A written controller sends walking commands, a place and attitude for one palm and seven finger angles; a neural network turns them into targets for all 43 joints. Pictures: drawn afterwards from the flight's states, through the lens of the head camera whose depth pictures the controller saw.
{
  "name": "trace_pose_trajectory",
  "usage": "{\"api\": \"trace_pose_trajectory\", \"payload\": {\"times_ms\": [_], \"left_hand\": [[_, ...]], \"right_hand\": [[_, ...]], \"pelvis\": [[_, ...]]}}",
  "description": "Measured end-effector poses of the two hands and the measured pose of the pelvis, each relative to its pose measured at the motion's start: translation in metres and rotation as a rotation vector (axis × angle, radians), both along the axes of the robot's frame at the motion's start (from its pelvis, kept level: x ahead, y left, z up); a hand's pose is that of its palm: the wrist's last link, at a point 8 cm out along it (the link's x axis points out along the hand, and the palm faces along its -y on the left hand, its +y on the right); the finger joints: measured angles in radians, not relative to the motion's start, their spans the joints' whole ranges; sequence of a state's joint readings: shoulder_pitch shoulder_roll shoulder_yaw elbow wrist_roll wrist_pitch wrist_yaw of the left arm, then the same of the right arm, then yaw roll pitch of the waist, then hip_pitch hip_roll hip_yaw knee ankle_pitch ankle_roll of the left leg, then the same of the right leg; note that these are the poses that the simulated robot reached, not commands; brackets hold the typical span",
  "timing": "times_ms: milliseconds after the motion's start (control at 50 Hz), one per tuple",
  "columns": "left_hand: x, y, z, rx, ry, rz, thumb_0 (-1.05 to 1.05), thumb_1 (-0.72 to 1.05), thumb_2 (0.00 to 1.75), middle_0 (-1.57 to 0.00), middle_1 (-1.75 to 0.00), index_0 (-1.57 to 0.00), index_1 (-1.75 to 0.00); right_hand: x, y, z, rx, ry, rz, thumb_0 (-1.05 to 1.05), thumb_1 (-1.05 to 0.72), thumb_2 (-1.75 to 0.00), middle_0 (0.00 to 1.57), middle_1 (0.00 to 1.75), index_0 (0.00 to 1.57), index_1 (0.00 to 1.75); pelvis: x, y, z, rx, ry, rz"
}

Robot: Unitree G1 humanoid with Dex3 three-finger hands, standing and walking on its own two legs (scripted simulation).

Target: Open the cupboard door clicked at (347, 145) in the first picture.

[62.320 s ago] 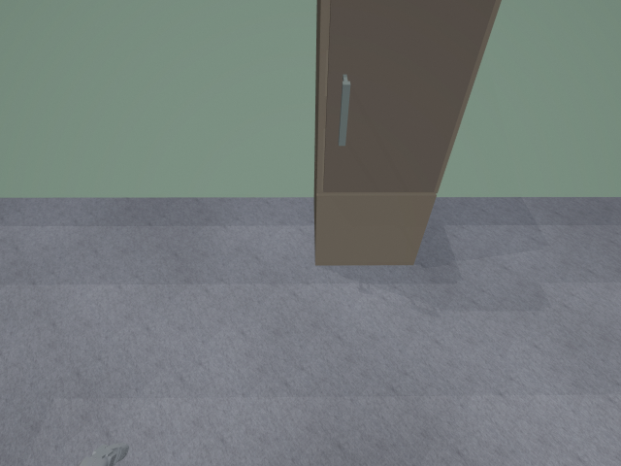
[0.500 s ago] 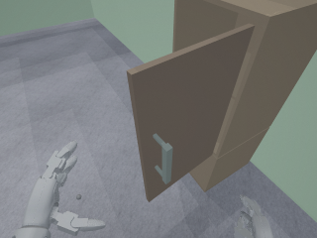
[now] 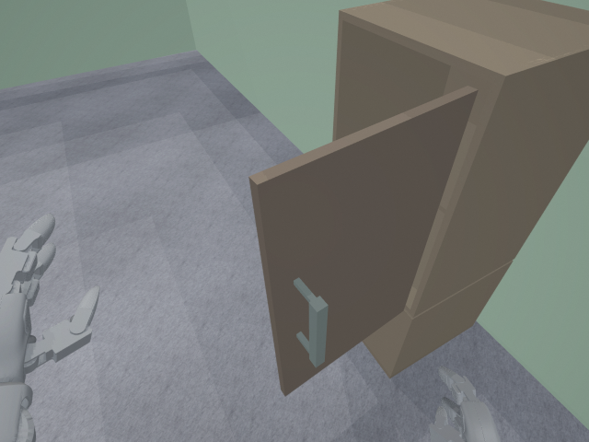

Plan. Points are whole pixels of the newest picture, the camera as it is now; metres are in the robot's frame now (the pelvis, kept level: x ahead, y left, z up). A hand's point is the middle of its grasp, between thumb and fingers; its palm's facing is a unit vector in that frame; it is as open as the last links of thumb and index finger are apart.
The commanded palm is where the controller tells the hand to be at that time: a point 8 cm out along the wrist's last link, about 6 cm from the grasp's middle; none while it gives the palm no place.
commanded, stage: draw the hand back to the body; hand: left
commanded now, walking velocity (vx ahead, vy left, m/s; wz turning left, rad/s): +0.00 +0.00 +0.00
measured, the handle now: (309, 325) +0.31 +0.02 -0.03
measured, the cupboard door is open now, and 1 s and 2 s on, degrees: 96 96 96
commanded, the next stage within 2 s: step back with the hand held close in 0.42 s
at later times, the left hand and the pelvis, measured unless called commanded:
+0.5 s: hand (71, 315) +0.18 +0.25 +0.17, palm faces +0.46 -0.78 -0.42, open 7.4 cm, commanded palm +0.13 +0.29 +0.18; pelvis +0.00 -0.01 +0.01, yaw -1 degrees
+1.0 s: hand (32, 355) +0.14 +0.27 +0.16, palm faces +0.36 -0.77 -0.53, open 7.4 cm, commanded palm +0.08 +0.31 +0.18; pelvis -0.06 +0.01 +0.00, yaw -1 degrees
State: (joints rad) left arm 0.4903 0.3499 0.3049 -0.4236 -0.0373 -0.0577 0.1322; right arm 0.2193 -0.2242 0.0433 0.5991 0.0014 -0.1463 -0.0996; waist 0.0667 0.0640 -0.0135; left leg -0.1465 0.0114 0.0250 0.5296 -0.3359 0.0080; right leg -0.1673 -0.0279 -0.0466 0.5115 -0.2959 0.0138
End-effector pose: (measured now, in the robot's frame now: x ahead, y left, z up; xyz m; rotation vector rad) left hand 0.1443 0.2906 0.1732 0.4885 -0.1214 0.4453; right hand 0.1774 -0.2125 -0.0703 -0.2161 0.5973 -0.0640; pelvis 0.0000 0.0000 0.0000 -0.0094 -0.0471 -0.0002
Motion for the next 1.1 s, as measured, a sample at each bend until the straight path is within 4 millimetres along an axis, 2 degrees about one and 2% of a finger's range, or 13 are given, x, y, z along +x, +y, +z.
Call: {"api": "trace_pose_trajectory", "payload": {"times_ms": [120,260,340,540,640,760,900,1000,1100], "left_hand": [[0.0,0.009,0.017,0.024,-0.062,0.037,0.01,0.73,0.82,-0.21,-0.3,-0.2,-0.3],[0.003,0.0,0.004,-0.023,-0.013,0.014,0.01,0.85,0.88,-0.21,-0.3,-0.21,-0.3],[0.001,-0.004,0.001,-0.026,0.008,0.004,0.02,0.87,0.89,-0.21,-0.3,-0.21,-0.3],[-0.004,-0.004,0.012,0.002,-0.029,0.012,0.02,0.89,0.89,-0.22,-0.3,-0.21,-0.3],[0.0,0.0,0.019,0.045,-0.051,-0.001,0.02,0.89,0.9,-0.22,-0.3,-0.21,-0.3],[0.002,-0.003,0.01,0.077,0.029,-0.074,0.02,0.89,0.9,-0.21,-0.3,-0.21,-0.3],[-0.018,0.001,0.009,0.119,0.061,-0.126,0.02,0.89,0.89,-0.22,-0.3,-0.21,-0.3],[-0.04,0.015,0.012,0.133,0.005,-0.099,0.02,0.89,0.89,-0.22,-0.3,-0.21,-0.3],[-0.064,0.023,0.007,0.122,-0.032,-0.073,0.02,0.89,0.89,-0.22,-0.3,-0.21,-0.3]], "right_hand": [[0.004,-0.007,0.004,-0.012,0.003,0.002,0.02,-0.9,-0.9,0.2,0.3,0.2,0.3],[-0.001,-0.012,0.002,-0.008,0.033,-0.005,0.02,-0.9,-0.9,0.2,0.3,0.2,0.3],[-0.006,-0.014,0.001,-0.009,0.044,-0.009,0.02,-0.9,-0.9,0.2,0.3,0.2,0.3],[-0.011,-0.015,-0.001,0.004,0.046,-0.014,0.02,-0.9,-0.9,0.2,0.3,0.2,0.3],[-0.015,-0.018,0.001,-0.005,0.062,-0.021,0.02,-0.9,-0.9,0.2,0.3,0.2,0.3],[-0.028,-0.029,0.003,-0.031,0.089,-0.08,0.02,-0.9,-0.9,0.2,0.3,0.2,0.3],[-0.055,-0.032,0.004,-0.054,0.124,-0.145,0.02,-0.9,-0.9,0.2,0.3,0.2,0.3],[-0.075,-0.025,0.006,-0.065,0.12,-0.14,0.02,-0.9,-0.9,0.2,0.3,0.2,0.3],[-0.095,-0.014,0.006,-0.069,0.102,-0.114,0.02,-0.9,-0.9,0.2,0.3,0.2,0.3]], "pelvis": [[0.0,-0.002,0.004,0.0,-0.017,-0.002],[-0.002,-0.005,0.007,0.004,-0.024,-0.006],[-0.002,-0.007,0.007,0.003,-0.029,-0.009],[-0.006,-0.01,0.009,0.002,-0.042,-0.01],[-0.013,-0.01,0.009,-0.006,-0.013,-0.004],[-0.026,-0.003,0.009,-0.002,0.032,-0.021],[-0.044,0.005,0.007,0.003,0.041,-0.028],[-0.063,0.01,0.004,0.002,0.032,-0.026],[-0.084,0.015,0.0,-0.004,0.023,-0.018]]}}
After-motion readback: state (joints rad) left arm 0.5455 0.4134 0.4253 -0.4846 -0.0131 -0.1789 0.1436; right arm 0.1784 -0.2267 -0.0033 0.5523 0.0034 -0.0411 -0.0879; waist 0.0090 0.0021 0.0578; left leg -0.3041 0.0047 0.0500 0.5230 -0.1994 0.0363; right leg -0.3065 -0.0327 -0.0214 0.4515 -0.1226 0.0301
